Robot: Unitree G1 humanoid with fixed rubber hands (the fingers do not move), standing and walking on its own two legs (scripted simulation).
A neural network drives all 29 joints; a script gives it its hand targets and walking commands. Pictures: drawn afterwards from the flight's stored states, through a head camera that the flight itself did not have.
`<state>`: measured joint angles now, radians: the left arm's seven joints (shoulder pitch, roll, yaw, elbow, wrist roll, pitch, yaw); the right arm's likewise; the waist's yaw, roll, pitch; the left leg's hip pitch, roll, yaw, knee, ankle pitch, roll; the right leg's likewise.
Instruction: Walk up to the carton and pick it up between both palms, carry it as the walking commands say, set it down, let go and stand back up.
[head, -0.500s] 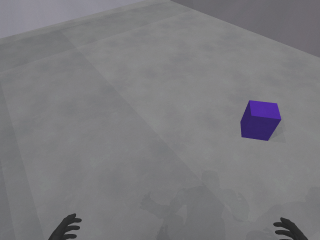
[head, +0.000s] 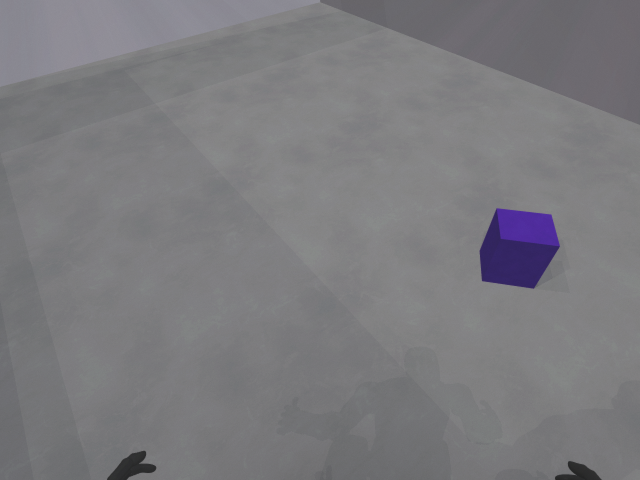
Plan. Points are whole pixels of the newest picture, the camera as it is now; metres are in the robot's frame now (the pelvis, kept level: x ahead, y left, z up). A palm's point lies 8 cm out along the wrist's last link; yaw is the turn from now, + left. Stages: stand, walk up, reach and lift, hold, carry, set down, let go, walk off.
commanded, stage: stand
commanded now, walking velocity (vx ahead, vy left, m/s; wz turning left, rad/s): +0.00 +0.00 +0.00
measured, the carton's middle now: (515, 248) +1.06 -0.65 -0.66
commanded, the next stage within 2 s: walk up in 0.06 s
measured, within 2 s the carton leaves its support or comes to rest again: neither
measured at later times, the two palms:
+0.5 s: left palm (152, 426) +0.21 +0.27 -0.07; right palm out of the picture +0.05 -0.43 -0.07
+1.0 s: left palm (284, 308) +0.42 +0.12 -0.10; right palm out of the picture +0.10 -0.47 -0.07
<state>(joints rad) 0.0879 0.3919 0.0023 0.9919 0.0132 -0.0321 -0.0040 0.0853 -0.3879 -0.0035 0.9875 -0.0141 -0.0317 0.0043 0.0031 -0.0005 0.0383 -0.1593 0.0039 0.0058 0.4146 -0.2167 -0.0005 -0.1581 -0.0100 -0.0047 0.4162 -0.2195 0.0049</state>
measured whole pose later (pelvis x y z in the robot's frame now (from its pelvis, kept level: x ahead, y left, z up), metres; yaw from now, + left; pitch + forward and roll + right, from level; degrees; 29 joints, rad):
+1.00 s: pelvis +0.19 -0.13 -0.02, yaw -25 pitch -1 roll +1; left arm 0.32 0.47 0.08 0.70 0.02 -0.05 -0.07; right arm 0.36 -0.48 -0.08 0.73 -0.03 -0.13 0.03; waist -0.03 -0.07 0.02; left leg -0.31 0.04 0.15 0.61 -0.29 0.04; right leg -0.47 0.01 0.08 1.06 -0.36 -0.02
